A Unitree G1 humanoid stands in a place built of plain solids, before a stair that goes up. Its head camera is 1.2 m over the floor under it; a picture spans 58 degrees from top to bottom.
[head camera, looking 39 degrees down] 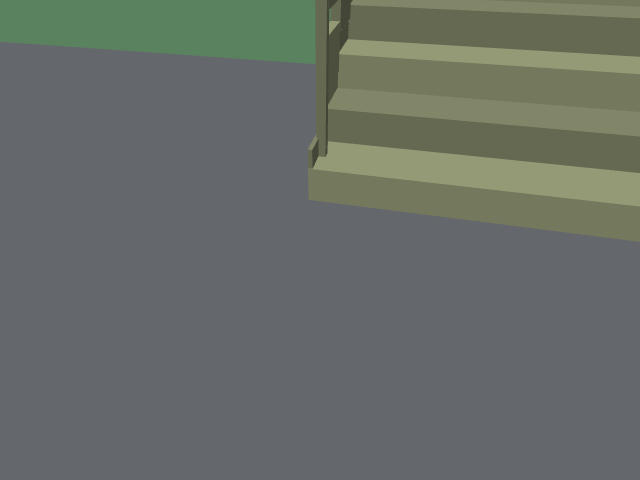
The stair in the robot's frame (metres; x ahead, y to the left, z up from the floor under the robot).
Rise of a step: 0.18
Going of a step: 0.30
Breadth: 1.62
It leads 13 degrees to the right of straight ahead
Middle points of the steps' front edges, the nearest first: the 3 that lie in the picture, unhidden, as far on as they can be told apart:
1.62 -0.73 0.18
1.91 -0.80 0.35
2.20 -0.86 0.53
